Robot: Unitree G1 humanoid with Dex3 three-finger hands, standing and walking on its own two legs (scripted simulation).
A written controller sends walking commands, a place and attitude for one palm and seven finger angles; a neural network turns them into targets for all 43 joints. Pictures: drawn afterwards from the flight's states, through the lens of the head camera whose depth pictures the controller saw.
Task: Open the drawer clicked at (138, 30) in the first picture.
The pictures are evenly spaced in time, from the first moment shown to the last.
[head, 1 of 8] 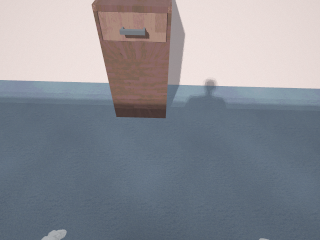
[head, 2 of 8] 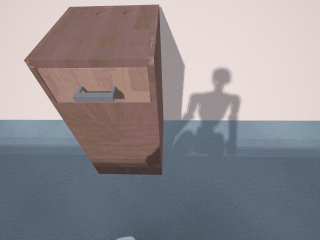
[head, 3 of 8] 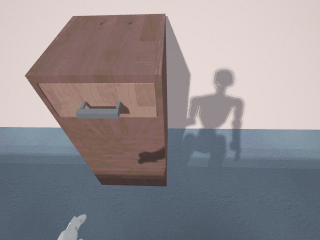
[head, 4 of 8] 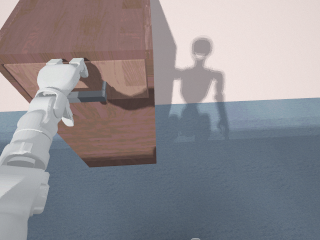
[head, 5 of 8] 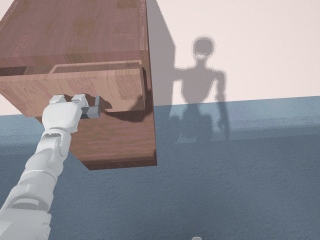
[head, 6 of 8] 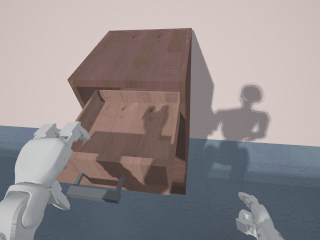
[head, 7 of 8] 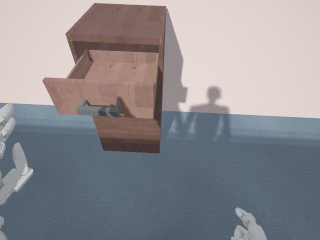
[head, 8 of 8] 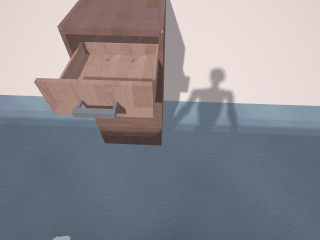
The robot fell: no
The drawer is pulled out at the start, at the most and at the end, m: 0.00 0.30 0.30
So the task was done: yes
